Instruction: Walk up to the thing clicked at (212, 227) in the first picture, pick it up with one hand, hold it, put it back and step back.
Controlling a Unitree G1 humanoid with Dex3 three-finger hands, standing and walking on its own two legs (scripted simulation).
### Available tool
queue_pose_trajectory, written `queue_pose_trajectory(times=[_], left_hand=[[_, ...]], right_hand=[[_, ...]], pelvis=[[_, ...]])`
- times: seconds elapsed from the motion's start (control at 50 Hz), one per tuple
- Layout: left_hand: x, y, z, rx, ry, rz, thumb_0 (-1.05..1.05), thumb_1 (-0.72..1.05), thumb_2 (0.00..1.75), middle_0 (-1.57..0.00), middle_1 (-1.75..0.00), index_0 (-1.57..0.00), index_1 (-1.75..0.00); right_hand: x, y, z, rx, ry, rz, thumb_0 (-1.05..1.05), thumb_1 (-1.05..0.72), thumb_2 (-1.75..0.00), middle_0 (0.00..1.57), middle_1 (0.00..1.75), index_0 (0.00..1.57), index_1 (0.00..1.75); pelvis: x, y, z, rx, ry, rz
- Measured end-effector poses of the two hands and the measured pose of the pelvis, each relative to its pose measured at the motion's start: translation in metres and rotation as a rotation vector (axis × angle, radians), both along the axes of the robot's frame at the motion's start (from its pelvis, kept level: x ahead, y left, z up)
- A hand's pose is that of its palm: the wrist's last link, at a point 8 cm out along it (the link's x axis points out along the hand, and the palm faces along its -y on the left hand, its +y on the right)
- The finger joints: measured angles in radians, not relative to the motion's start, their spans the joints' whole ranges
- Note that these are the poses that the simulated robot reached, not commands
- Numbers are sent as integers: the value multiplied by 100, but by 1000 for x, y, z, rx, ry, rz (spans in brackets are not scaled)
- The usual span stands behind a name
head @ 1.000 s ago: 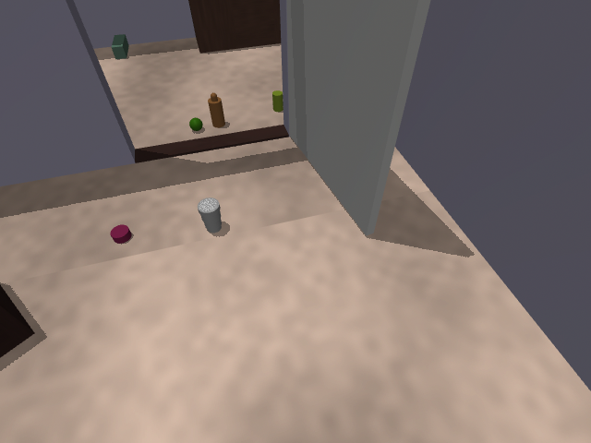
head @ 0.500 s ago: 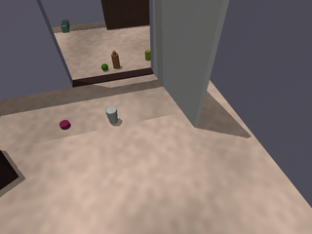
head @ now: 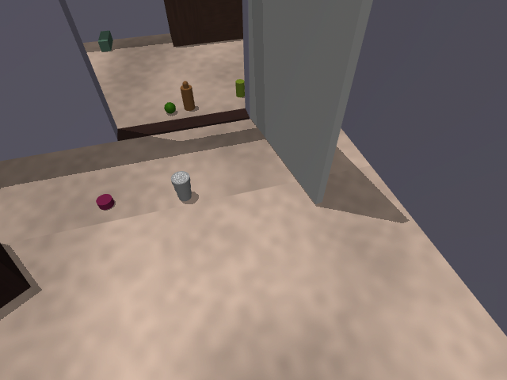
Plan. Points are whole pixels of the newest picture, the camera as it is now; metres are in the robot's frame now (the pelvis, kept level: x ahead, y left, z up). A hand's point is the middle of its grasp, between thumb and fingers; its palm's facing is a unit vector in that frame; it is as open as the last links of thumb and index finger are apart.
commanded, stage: stand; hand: left
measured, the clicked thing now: (182, 187) +1.15 +0.40 -0.71
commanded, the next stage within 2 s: walk up in 0.12 s
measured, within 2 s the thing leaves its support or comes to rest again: neither
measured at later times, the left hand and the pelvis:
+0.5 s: hand out of the picture +0.07 +0.37 -0.18, palm faces +0.11 -0.92 -0.38, open 7.4 cm; pelvis +0.08 +0.07 -0.03, yaw +7 degrees
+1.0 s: hand (96, 274) +0.37 +0.36 -0.14, palm faces +0.16 -0.91 -0.38, open 7.4 cm; pelvis +0.30 +0.07 -0.02, yaw +11 degrees
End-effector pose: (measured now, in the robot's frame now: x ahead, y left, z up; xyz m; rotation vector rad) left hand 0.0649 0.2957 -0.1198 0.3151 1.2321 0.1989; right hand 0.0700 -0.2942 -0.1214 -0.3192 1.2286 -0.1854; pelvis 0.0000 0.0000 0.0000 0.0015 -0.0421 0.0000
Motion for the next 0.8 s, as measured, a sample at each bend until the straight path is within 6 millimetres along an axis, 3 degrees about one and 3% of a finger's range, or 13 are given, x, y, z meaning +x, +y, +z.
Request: queue_pose_trajectory(times=[0.16,0.24,0.36,0.46,0.52,0.64,0.8], left_hand=[[5,1,2,-10,-30,2,1,91,90,-20,-30,-20,-30],[1,16,4,1,-95,33,1,90,90,-20,-30,-21,-30],[-22,57,5,36,-51,110,1,90,90,-20,-30,-21,-30],[-18,103,-14,46,7,145,1,90,90,-20,-30,-21,-30],[2,117,-21,41,35,145,1,91,90,-20,-30,-20,-30],[72,124,-7,8,-46,101,1,91,90,-20,-30,-20,-30],[171,122,11,6,-105,65,1,91,90,-20,-30,-20,-30]], right_hand=[[2,-2,1,10,-13,4,0,-91,-90,20,30,20,30],[11,-9,1,-5,3,43,0,-90,-90,20,30,20,30],[58,-1,14,-41,-14,114,1,-91,-90,20,30,20,30],[108,23,17,-88,-77,151,0,-91,-90,20,30,20,30],[125,40,18,-93,-124,139,0,-91,-90,20,30,20,30],[138,67,23,-62,-88,127,0,-90,-90,20,30,20,30],[181,73,11,-16,-30,125,0,-90,-90,20,30,21,30]], pelvis=[[2,0,-1,-3,3,11],[11,2,-7,-13,17,46],[36,25,-9,-32,8,90],[68,57,-24,-17,-4,120],[86,73,-28,-4,-8,124],[128,87,-13,12,-14,135],[199,90,-10,19,-7,150]])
